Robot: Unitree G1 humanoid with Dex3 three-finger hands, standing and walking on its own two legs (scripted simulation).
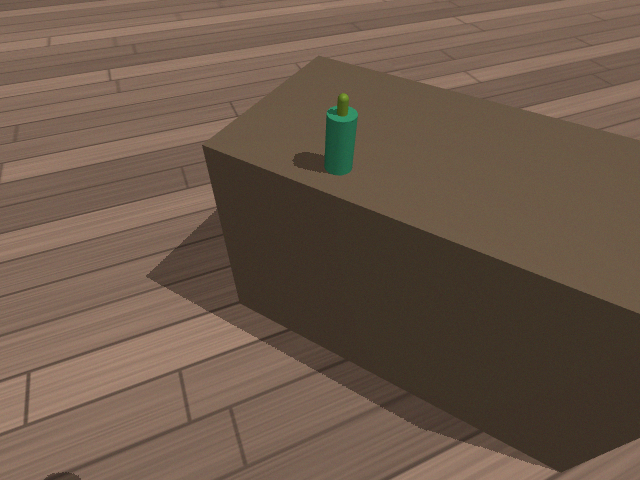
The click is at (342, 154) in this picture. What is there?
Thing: necked bottle
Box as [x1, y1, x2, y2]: [324, 93, 357, 174]
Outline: 344,93 338,96 337,105 329,108 327,110 326,115 324,166 328,172 333,174 347,173 351,169 357,112 347,105 348,97
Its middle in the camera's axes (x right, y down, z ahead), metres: +0.05 -0.23 +0.82
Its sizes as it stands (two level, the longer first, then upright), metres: 0.063 0.063 0.175
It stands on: a support 0.70 m high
